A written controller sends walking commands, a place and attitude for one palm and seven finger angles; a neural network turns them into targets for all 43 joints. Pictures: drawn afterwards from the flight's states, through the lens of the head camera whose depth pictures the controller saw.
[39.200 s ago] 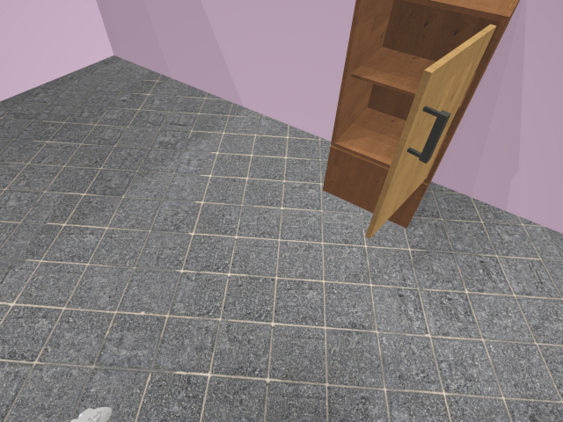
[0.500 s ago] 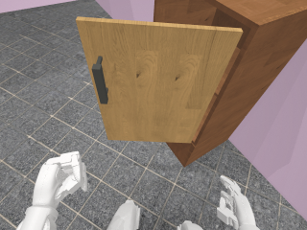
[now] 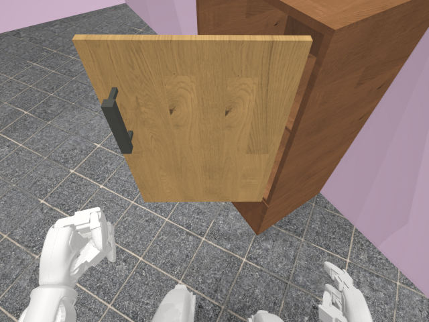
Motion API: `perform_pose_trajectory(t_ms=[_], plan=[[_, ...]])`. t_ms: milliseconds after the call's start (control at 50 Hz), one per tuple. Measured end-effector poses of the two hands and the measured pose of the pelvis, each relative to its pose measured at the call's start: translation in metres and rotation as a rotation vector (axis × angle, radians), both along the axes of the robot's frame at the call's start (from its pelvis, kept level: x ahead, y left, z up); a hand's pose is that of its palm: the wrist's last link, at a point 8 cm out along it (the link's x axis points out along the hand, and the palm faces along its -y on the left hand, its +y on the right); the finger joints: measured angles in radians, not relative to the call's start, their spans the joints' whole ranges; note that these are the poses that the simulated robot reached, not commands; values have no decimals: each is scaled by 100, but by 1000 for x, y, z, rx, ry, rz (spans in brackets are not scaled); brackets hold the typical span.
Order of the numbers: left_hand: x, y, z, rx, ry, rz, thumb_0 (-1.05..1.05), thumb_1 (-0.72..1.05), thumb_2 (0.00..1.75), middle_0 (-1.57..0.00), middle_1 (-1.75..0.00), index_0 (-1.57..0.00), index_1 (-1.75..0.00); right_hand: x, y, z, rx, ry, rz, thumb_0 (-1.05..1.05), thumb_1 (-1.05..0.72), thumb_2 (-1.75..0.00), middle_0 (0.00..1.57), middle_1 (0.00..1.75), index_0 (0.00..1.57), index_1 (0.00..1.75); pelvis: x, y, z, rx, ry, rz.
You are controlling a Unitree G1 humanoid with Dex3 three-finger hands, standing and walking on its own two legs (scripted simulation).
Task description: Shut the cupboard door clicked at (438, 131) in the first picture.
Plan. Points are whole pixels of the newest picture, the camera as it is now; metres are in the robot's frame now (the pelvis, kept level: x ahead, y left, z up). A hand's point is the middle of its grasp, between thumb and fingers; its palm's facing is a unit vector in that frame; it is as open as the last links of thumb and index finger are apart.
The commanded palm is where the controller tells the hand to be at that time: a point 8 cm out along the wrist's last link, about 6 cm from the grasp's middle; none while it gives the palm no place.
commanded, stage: bring the fist close to the handle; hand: left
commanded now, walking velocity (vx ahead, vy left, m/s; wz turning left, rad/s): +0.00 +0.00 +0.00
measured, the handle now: (120, 122) +0.49 +0.25 +0.07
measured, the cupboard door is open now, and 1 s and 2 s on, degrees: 57 57 53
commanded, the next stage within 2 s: push the door shut along its arc in 1.46 s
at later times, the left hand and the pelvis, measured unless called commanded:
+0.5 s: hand (118, 206) +0.29 +0.19 +0.06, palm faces +0.07 -1.00 -0.03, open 3.1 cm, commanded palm +0.27 +0.24 +0.07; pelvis +0.00 -0.01 +0.00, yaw -1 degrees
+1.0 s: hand (125, 162) +0.38 +0.21 +0.07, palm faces +0.09 -1.00 -0.03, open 3.1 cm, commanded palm +0.36 +0.25 +0.07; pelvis +0.00 +0.02 +0.01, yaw -2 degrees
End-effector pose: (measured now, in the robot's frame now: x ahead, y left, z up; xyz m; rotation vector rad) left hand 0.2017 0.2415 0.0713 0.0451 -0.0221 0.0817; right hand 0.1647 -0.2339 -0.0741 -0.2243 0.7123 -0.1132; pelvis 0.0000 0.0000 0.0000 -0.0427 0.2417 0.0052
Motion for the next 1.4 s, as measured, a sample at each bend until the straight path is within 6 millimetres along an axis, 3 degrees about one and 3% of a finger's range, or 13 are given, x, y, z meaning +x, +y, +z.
perform_pose_trajectory(t_ms=[120,300,440,600,760,920,1140,1260,1400], plan=[[0,-14,-10,-7,78,-35,2,90,90,-130,-150,-130,-150,8,-4,1,12,-18,-7,2,-91,-90,20,30,20,30,3,-6,2,13,-1,-5],[31,-3,2,17,-48,5,2,90,90,-130,-150,-131,-150,8,-11,-8,1,9,1,2,-91,-90,20,30,20,30,2,-12,-4,13,9,-2],[57,-3,-7,-7,36,-37,2,90,90,-130,-150,-130,-150,-7,-15,-7,-6,56,-40,2,-91,-90,20,30,20,30,4,-8,3,17,10,-14],[85,10,2,-12,-40,9,2,90,90,-130,-150,-130,-150,-25,-16,-8,-28,114,-64,2,-91,-90,20,30,20,30,2,-1,6,13,13,-19],[111,6,-10,-28,18,-25,2,90,90,-130,-150,-130,-150,-38,-9,-8,-33,156,-81,2,-91,-90,20,30,20,30,-1,9,8,5,18,-22],[142,11,1,-14,-48,9,2,90,90,-130,-150,-130,-150,-51,-3,-11,-34,197,-85,2,-91,-90,21,30,20,30,-3,14,7,0,29,-26],[180,10,-6,-29,12,4,2,90,90,-130,-150,-130,-150,-80,-7,-16,-42,301,-120,1,-91,-90,21,30,21,30,-3,16,8,-5,50,-27],[185,2,-3,-22,-10,-4,2,90,90,-130,-150,-130,-150,-92,-12,-17,-27,343,-151,1,-91,-90,21,30,20,30,2,15,10,4,56,-43],[171,12,-7,-16,12,40,2,90,90,-130,-150,-130,-150,-91,-16,-15,-14,351,-162,1,-91,-90,20,30,20,30,6,10,13,11,46,-47]])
